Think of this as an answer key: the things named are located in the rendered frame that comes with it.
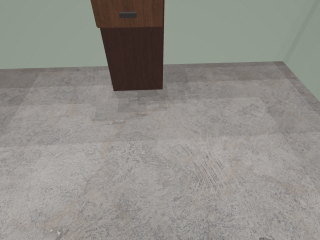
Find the handle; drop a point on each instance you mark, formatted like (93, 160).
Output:
(127, 14)

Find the cabinet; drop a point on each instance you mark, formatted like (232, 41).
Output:
(135, 56)

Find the drawer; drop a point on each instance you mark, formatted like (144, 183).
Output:
(106, 13)

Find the robot left hand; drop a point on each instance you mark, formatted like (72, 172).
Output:
(56, 233)

